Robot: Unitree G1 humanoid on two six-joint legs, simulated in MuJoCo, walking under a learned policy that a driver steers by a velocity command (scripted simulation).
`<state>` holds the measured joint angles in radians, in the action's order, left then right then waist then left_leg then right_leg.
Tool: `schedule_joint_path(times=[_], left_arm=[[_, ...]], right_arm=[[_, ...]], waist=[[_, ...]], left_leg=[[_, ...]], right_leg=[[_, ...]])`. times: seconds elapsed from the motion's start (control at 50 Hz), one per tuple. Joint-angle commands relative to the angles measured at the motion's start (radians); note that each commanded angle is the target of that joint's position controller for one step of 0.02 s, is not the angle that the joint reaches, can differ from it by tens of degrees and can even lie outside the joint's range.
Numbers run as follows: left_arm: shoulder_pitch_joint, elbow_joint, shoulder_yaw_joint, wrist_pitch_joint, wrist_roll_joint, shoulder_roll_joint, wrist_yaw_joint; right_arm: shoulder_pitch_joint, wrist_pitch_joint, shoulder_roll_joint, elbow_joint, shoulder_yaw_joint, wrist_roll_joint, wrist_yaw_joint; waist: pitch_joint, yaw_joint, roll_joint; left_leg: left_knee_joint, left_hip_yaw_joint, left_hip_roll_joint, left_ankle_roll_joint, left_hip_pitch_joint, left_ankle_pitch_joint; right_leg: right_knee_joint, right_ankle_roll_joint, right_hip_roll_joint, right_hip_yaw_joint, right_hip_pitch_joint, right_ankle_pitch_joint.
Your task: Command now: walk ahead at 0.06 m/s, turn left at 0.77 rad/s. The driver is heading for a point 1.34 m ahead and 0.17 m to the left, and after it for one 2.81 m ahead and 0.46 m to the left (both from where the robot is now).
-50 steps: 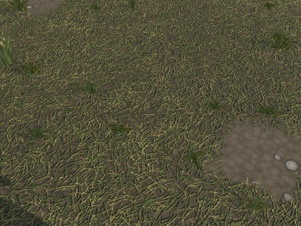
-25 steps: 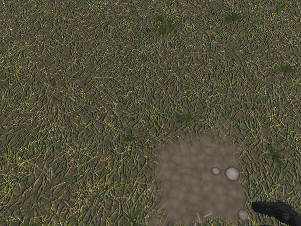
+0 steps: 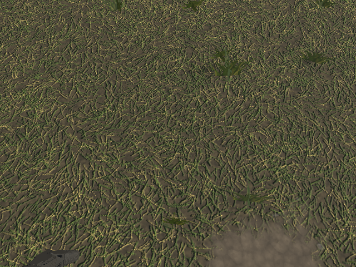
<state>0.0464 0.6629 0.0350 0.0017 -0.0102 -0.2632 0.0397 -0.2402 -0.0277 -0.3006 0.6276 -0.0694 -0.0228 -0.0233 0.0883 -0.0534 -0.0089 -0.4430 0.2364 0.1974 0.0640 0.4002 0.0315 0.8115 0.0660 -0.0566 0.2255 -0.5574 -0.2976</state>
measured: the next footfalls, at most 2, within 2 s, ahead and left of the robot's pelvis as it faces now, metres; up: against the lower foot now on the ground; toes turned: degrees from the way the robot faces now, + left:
right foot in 0.12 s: +0.15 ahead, -0.14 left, +0.00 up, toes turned +19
left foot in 0.60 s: +0.03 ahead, +0.12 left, +0.00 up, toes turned +29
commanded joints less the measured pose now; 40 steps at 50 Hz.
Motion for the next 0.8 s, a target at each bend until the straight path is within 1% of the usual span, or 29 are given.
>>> schedule_joint_path(times=[0.02,0.08,0.1,0.12,0.14,0.16,0.18,0.2,0.22,0.24,0.26,0.32,0.38,0.44,0.46,0.52,0.54,0.56,0.58,0.6,0.62,0.64,0.66,0.68,0.7,0.72,0.74,0.78,0.8], left_arm=[[0.015,-0.045,0.037,-0.019,0.013,-0.103,-0.001],[0.002,-0.038,0.049,-0.044,0.025,-0.119,-0.015],[0.019,-0.029,0.056,-0.050,0.028,-0.129,-0.018],[0.051,-0.015,0.064,-0.054,0.029,-0.140,-0.018],[0.054,-0.017,0.071,-0.049,0.021,-0.169,-0.015],[0.048,-0.024,0.079,-0.037,-0.014,-0.229,-0.015],[0.017,-0.037,0.075,-0.037,-0.043,-0.192,-0.016],[-0.030,-0.060,0.062,-0.036,-0.032,-0.138,-0.010],[-0.056,-0.070,0.054,-0.030,-0.016,-0.108,-0.003],[-0.060,-0.072,0.051,-0.023,-0.002,-0.107,0.006],[-0.056,-0.071,0.046,-0.017,0.000,-0.106,0.011],[0.000,-0.060,0.047,-0.002,-0.014,-0.122,0.019],[0.054,-0.042,0.061,0.007,-0.016,-0.158,0.016],[0.047,-0.035,0.077,0.008,-0.012,-0.191,0.002],[0.054,-0.030,0.080,0.008,-0.008,-0.200,-0.004],[0.073,-0.004,0.079,0.003,0.020,-0.211,-0.028],[0.069,0.005,0.073,-0.002,0.034,-0.204,-0.034],[0.053,0.015,0.060,-0.006,0.046,-0.180,-0.038],[0.075,0.036,0.029,-0.017,0.050,-0.106,-0.050],[0.111,0.039,0.010,-0.028,0.028,-0.063,-0.068],[0.100,0.000,-0.005,-0.040,0.018,-0.027,-0.083],[-0.008,-0.020,0.036,-0.044,0.055,-0.154,-0.071],[-0.011,-0.032,0.057,-0.045,0.077,-0.193,-0.066],[0.040,-0.009,0.063,-0.043,0.070,-0.183,-0.062],[0.081,0.012,0.071,-0.042,0.055,-0.187,-0.057],[0.109,0.027,0.076,-0.041,0.045,-0.181,-0.055],[0.131,0.039,0.076,-0.039,0.040,-0.163,-0.052],[0.155,0.043,0.070,-0.034,0.045,-0.128,-0.052],[0.127,0.042,0.066,-0.002,-0.063,-0.114,-0.096]], right_arm=[[0.043,-0.011,-0.166,-0.099,-0.060,-0.001,-0.019],[0.028,-0.024,-0.163,-0.107,-0.070,0.003,-0.022],[0.033,-0.025,-0.161,-0.112,-0.071,-0.001,-0.021],[0.043,-0.025,-0.150,-0.118,-0.067,-0.008,-0.019],[-0.008,-0.027,-0.111,-0.109,-0.055,-0.011,-0.016],[0.000,-0.024,-0.097,-0.135,-0.050,-0.021,-0.014],[-0.039,-0.012,-0.171,-0.130,-0.072,-0.013,-0.005],[-0.049,-0.011,-0.222,-0.105,-0.086,-0.007,0.001],[-0.063,-0.019,-0.218,-0.081,-0.087,-0.006,0.000],[-0.079,-0.027,-0.188,-0.071,-0.079,0.000,-0.003],[-0.084,-0.032,-0.165,-0.074,-0.070,-0.001,0.000],[-0.004,-0.029,-0.132,-0.120,-0.048,-0.015,0.006],[0.054,-0.023,-0.112,-0.155,-0.035,-0.009,0.012],[0.067,-0.022,-0.092,-0.166,-0.024,-0.002,0.021],[0.079,-0.021,-0.079,-0.171,-0.016,0.005,0.022],[0.068,-0.023,-0.068,-0.159,-0.010,0.014,0.018],[0.046,-0.024,-0.062,-0.144,-0.009,0.017,0.017],[0.001,-0.024,-0.051,-0.115,-0.007,0.022,0.017],[-0.058,-0.022,-0.033,-0.081,0.001,0.023,0.017],[-0.132,-0.022,-0.096,-0.062,-0.015,0.019,0.008],[-0.182,-0.022,-0.231,-0.065,-0.049,0.020,0.002],[-0.229,0.002,-0.254,-0.055,-0.066,0.035,0.006],[-0.168,0.033,-0.227,-0.046,-0.054,0.040,0.006],[-0.096,0.059,-0.181,-0.046,-0.040,0.029,0.003],[-0.049,0.078,-0.134,-0.046,-0.025,0.020,0.000],[-0.032,0.094,-0.106,-0.043,-0.016,0.022,-0.001],[-0.026,0.108,-0.088,-0.038,-0.013,0.026,-0.002],[-0.034,0.124,-0.078,-0.024,-0.016,0.035,-0.002],[-0.079,0.106,-0.106,0.006,-0.015,0.073,0.011]], waist=[[-0.185,0.025,-0.160],[-0.175,0.020,-0.187],[-0.173,0.032,-0.191],[-0.179,0.055,-0.170],[-0.230,0.034,-0.078],[-0.212,0.022,0.180],[-0.207,0.001,0.249],[-0.171,-0.001,0.183],[-0.145,0.000,0.127],[-0.134,0.003,0.106],[-0.112,0.013,0.105],[-0.092,0.060,0.129],[-0.119,0.099,0.141],[-0.146,0.097,0.147],[-0.154,0.101,0.141],[-0.180,0.084,0.155],[-0.185,0.066,0.158],[-0.190,0.033,0.150],[-0.228,0.003,0.112],[-0.293,0.001,0.015],[-0.288,-0.030,-0.252],[-0.197,-0.126,-0.200],[-0.096,-0.085,-0.212],[-0.057,-0.036,-0.240],[-0.037,-0.008,-0.241],[-0.020,0.012,-0.218],[-0.022,0.026,-0.194],[-0.029,0.038,-0.149],[-0.021,0.040,-0.037]], left_leg=[[0.168,0.342,-0.210,0.081,-0.126,0.357],[0.142,0.410,-0.210,0.070,-0.175,0.342],[0.126,0.427,-0.203,0.059,-0.176,0.341],[0.083,0.413,-0.175,0.035,-0.142,0.386],[-0.049,0.339,-0.117,-0.003,-0.064,0.551],[-0.262,0.118,-0.011,-0.045,0.134,0.614],[-0.501,0.034,-0.033,-0.088,0.178,0.573],[-0.602,-0.003,-0.079,-0.119,0.200,0.495],[-0.660,-0.029,-0.100,-0.135,0.207,0.433],[-0.745,-0.052,-0.115,-0.147,0.236,0.389],[-0.822,-0.085,-0.133,-0.159,0.262,0.371],[-0.790,-0.179,-0.213,-0.192,0.328,0.314],[-0.687,-0.204,-0.273,-0.214,0.330,0.310],[-0.565,-0.235,-0.299,-0.200,0.241,0.305],[-0.508,-0.242,-0.288,-0.188,0.170,0.324],[-0.331,-0.262,-0.225,-0.144,0.026,0.377],[-0.223,-0.252,-0.214,-0.121,-0.028,0.344],[-0.048,-0.251,-0.203,-0.089,-0.135,0.236],[0.141,-0.247,-0.204,-0.060,-0.355,0.123],[0.061,-0.127,-0.308,-0.032,-0.602,0.117],[0.111,0.150,-0.559,0.110,-0.664,0.454],[0.245,0.290,-0.630,0.218,-0.519,0.784],[0.283,0.262,-0.601,0.183,-0.451,0.843],[0.296,0.184,-0.560,0.135,-0.429,0.792],[0.308,0.099,-0.533,0.098,-0.410,0.713],[0.323,0.024,-0.512,0.070,-0.377,0.643],[0.334,-0.038,-0.501,0.054,-0.364,0.575],[0.348,-0.142,-0.497,0.045,-0.366,0.471],[0.367,-0.212,-0.481,0.027,-0.290,0.458]], right_leg=[[-0.111,0.003,-0.051,-0.047,0.117,0.033],[-0.268,-0.020,-0.051,-0.032,0.198,0.028],[-0.343,-0.033,-0.037,-0.033,0.249,0.056],[-0.456,-0.054,0.003,-0.039,0.343,0.136],[-0.488,-0.109,0.135,0.033,0.482,0.160],[-0.515,-0.234,0.316,0.236,0.536,0.233],[-0.521,-0.298,0.407,0.310,0.479,0.289],[-0.510,-0.289,0.379,0.223,0.446,0.293],[-0.494,-0.254,0.317,0.125,0.428,0.247],[-0.488,-0.240,0.289,0.081,0.431,0.231],[-0.491,-0.250,0.284,0.037,0.414,0.279],[-0.512,-0.278,0.268,-0.070,0.463,0.345],[-0.510,-0.304,0.307,-0.114,0.542,0.412],[-0.503,-0.303,0.332,-0.191,0.530,0.453],[-0.493,-0.305,0.328,-0.200,0.489,0.483],[-0.451,-0.314,0.339,-0.185,0.471,0.565],[-0.423,-0.304,0.339,-0.172,0.472,0.558],[-0.381,-0.278,0.321,-0.176,0.438,0.541],[-0.375,-0.216,0.286,-0.200,0.325,0.310],[-0.264,-0.138,0.211,-0.244,0.146,-0.002],[-0.034,-0.058,0.099,-0.355,-0.145,-0.325],[0.187,-0.060,0.115,-0.232,-0.259,-0.339],[0.281,-0.078,0.126,-0.174,-0.321,-0.251],[0.314,-0.083,0.138,-0.161,-0.343,-0.163],[0.323,-0.074,0.145,-0.146,-0.350,-0.071],[0.337,-0.063,0.150,-0.135,-0.332,0.016],[0.376,-0.053,0.145,-0.145,-0.326,0.084],[0.405,-0.033,0.156,-0.146,-0.340,0.178],[0.408,-0.035,0.123,-0.196,-0.280,0.168]])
